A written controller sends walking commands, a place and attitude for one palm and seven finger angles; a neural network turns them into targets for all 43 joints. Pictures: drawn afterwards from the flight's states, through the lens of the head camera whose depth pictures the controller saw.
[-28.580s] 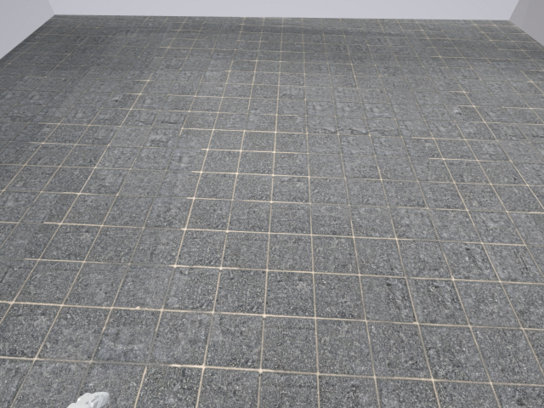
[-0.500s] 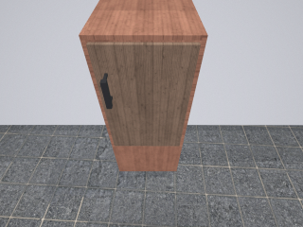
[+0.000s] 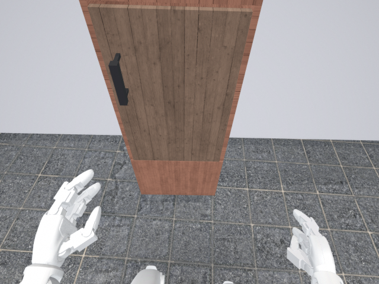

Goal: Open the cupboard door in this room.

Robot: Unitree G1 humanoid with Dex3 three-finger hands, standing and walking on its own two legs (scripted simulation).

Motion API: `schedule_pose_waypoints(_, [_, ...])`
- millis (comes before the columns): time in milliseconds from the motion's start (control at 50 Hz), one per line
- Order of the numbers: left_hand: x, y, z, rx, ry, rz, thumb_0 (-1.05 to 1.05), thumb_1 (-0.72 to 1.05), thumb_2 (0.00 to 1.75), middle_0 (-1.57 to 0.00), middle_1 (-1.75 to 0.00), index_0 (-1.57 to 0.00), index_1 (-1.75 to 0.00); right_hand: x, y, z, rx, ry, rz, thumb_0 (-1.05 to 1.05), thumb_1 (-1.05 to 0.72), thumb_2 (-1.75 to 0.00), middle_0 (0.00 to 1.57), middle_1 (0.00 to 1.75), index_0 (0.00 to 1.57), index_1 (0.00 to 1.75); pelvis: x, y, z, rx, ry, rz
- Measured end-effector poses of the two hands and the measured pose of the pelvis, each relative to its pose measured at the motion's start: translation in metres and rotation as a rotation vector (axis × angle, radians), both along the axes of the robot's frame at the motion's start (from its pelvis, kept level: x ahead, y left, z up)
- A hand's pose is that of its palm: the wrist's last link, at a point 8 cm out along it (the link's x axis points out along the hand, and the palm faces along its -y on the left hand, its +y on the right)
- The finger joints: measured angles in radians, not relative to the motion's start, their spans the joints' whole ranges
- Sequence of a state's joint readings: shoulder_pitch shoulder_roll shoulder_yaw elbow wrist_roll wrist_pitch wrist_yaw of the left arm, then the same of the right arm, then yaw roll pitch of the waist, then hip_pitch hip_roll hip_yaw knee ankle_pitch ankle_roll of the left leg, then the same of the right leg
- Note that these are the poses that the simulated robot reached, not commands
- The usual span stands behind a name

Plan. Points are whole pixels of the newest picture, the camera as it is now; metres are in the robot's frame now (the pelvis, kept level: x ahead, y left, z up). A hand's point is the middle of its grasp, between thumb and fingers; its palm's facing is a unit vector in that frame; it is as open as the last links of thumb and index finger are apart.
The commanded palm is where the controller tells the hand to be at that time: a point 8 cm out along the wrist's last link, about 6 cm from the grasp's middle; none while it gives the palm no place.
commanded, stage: raise the hand with hooked fingers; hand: left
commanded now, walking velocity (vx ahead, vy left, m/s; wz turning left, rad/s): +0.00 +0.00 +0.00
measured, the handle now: (120, 80) +0.58 +0.23 +0.09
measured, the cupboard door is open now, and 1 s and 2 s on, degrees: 0 0 0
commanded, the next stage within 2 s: move the hooked fingers beside the handle in 1.76 s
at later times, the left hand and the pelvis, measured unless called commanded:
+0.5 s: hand (62, 221) +0.22 +0.25 +0.06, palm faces +0.07 -1.00 -0.06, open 11.1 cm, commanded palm +0.19 +0.30 +0.06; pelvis -0.01 +0.01 +0.00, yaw +0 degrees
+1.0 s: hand (40, 189) +0.26 +0.29 +0.09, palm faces +0.08 -1.00 -0.05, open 13.7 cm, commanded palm +0.24 +0.34 +0.10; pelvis +0.00 +0.03 +0.02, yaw +1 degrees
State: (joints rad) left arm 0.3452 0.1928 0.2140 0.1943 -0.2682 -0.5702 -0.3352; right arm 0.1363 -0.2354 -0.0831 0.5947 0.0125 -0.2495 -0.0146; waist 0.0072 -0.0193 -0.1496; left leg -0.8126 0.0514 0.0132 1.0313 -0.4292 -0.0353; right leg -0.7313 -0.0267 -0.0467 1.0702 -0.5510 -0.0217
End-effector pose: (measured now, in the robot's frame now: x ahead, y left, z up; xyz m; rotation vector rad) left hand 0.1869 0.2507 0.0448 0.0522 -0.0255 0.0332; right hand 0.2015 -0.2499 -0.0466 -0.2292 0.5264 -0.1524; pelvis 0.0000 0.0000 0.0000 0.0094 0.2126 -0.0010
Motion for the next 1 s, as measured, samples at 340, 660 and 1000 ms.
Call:
schedule_pose_waypoints(340, [-0.009, 0.029, 0.0, -0.004, 0.041, -0.002, 0.01, 0.3, 0.65, -0.25, -0.68, -0.25, -0.68, -0.024, 0.033, -0.042, 0.027, 0.121, 0.034, 0.01, -0.91, -0.9, 0.21, 0.3, 0.2, 0.3, -0.012, -0.003, -0.018, -0.061, 0.015, 0.037])
schedule_pose_waypoints(660, [0.014, 0.059, 0.021, 0.004, 0.047, 0.027, 0.0, -0.07, 0.49, -0.27, -0.92, -0.27, -0.92, -0.085, 0.014, -0.023, -0.041, 0.221, -0.073, 0.01, -0.91, -0.9, 0.21, 0.3, 0.2, 0.3, -0.01, 0.022, 0.005, -0.049, -0.008, 0.015])
schedule_pose_waypoints(1000, [0.047, 0.092, 0.049, -0.006, 0.032, 0.049, -0.01, -0.43, 0.33, -0.3, -1.16, -0.3, -1.15, -0.033, 0.049, 0.008, -0.018, 0.113, 0.031, 0.01, -0.91, -0.9, 0.21, 0.3, 0.2, 0.3, 0.002, 0.03, 0.022, -0.058, -0.046, 0.026])
